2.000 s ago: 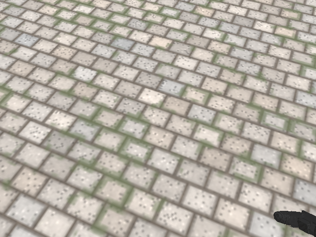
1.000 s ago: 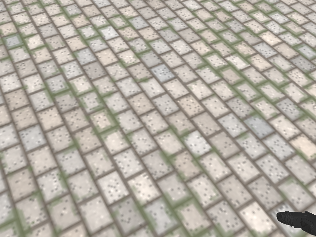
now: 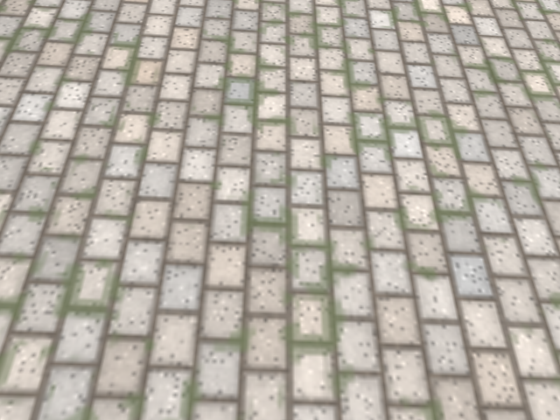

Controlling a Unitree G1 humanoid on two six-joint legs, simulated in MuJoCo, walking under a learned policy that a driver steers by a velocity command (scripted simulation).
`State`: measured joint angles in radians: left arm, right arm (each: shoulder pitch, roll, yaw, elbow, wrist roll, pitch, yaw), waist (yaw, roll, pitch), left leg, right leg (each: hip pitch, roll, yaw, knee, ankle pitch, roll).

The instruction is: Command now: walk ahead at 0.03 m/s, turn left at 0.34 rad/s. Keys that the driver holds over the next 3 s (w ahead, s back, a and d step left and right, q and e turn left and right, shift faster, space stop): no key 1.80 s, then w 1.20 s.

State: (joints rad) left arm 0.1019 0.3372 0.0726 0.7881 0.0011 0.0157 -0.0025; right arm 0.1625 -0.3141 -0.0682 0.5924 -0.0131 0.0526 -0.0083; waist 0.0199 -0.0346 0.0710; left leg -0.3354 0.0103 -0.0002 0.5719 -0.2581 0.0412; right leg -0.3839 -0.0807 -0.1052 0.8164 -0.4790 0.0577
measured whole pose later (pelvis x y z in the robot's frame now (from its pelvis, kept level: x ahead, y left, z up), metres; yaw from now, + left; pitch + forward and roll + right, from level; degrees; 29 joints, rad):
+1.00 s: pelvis +0.03 -0.02 +0.01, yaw +3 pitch -2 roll +0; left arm 0.18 0.25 0.01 1.01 0.01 0.00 0.02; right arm 0.15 -0.24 -0.04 1.06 0.00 0.02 -0.04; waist 0.01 0.00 0.04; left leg -0.18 -0.02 -0.04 0.45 -0.24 0.00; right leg -0.15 -0.01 -0.02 0.45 -0.27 0.00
